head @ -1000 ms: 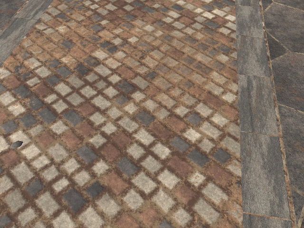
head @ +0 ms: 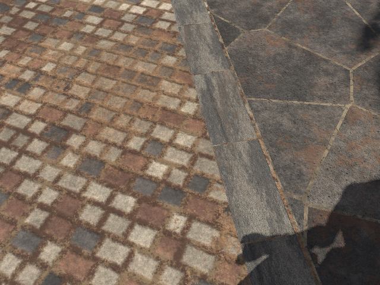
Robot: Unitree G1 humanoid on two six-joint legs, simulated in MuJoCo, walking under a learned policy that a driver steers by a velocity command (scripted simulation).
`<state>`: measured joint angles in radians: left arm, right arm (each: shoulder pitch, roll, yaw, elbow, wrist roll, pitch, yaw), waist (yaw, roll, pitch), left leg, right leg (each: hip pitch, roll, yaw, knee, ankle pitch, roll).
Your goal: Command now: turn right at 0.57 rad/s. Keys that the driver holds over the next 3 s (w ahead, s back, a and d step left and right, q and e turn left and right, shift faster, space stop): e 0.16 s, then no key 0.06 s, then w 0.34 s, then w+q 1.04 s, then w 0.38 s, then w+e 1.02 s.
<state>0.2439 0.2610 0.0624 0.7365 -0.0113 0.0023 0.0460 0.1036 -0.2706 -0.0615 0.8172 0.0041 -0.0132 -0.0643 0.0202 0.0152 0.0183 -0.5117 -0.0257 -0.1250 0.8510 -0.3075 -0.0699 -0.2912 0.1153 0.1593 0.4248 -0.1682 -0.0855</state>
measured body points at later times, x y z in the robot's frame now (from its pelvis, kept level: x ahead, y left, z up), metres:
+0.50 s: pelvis +0.05 +0.03 +0.01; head +0.06 +0.05 +0.46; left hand +0.24 +0.26 -0.10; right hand +0.05 -0.24 -0.10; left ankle +0.04 +0.15 -0.74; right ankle +0.04 -0.13 -0.69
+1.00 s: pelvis +0.22 -0.05 -0.01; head +0.24 -0.06 +0.44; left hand +0.23 +0.23 -0.13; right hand +0.38 -0.30 -0.11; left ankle +0.40 +0.10 -0.68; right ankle +0.09 -0.13 -0.74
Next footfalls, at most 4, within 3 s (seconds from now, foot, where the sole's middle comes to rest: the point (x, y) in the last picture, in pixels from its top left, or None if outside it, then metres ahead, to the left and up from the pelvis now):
0.22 left None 0.08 0.14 -0.78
0.66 right None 0.13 -0.14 -0.78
1.16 left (196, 277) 0.49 0.06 -0.78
1.66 right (230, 200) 0.78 -0.07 -0.78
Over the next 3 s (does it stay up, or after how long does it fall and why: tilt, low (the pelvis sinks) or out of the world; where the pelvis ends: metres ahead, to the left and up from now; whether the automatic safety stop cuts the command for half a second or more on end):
stays up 1.24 0.17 0.00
